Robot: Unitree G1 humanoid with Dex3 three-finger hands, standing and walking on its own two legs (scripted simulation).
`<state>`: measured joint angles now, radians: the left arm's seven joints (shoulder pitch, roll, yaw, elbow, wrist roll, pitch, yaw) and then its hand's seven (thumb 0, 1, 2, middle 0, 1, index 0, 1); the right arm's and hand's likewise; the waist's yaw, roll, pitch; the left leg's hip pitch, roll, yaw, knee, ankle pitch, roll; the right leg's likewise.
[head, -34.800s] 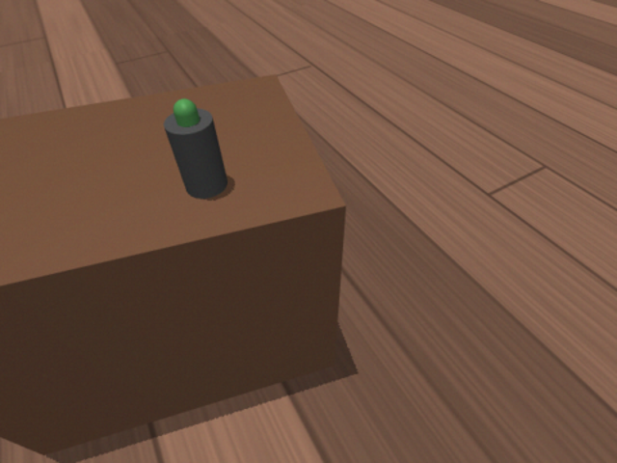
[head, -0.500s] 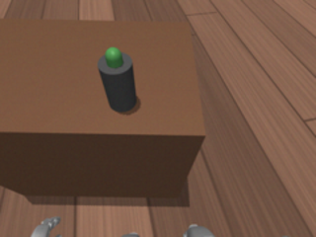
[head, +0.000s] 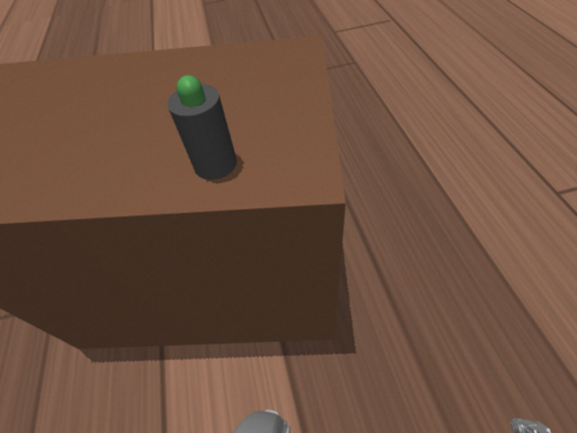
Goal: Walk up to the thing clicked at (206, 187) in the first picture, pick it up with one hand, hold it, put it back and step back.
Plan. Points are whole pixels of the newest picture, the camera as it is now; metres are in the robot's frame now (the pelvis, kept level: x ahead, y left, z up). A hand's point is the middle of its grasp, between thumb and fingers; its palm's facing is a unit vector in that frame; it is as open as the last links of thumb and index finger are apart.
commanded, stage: step back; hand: left
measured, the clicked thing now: (202, 125) +0.59 +0.17 +0.08
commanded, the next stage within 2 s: none
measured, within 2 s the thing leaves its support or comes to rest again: neither
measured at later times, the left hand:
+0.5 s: hand out of the picture -0.07 +0.29 -0.16, palm faces +0.04 -0.93 -0.35, open 7.4 cm
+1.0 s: hand out of the picture -0.18 +0.27 -0.13, palm faces +0.07 -0.90 -0.44, open 7.4 cm
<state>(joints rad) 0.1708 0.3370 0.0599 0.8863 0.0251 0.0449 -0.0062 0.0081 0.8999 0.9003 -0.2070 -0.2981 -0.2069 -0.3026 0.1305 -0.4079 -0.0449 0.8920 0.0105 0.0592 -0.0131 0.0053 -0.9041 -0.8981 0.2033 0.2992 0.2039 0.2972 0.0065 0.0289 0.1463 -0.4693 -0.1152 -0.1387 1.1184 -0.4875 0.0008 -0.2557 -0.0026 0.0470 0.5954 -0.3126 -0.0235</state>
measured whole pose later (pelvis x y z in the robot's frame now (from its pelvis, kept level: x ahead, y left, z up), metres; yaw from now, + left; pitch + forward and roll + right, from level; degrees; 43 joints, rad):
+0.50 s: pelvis -0.14 +0.01 +0.00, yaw +1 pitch -2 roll -1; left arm 0.19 0.40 0.08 0.84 0.01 0.06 0.01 0.01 0.90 0.90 -0.20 -0.30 -0.20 -0.30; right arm 0.10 -0.35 -0.04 0.83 -0.02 0.03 -0.01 0.01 -0.90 -0.90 0.21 0.30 0.21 0.30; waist 0.03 -0.05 0.17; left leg -0.31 0.02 0.00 0.56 -0.21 0.03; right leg -0.38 0.09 0.15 1.11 -0.50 0.03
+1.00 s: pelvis -0.30 -0.02 -0.01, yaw +6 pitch -1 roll +1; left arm 0.09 0.38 0.07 0.75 0.03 0.04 0.02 0.01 0.90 0.90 -0.21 -0.30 -0.21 -0.30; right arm 0.23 -0.40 -0.05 0.90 -0.02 0.05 -0.02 0.01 -0.91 -0.90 0.20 0.30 0.20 0.30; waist -0.02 0.02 0.18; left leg -0.28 -0.04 -0.05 0.78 -0.49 -0.02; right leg -0.40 -0.06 -0.06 0.66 -0.24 -0.02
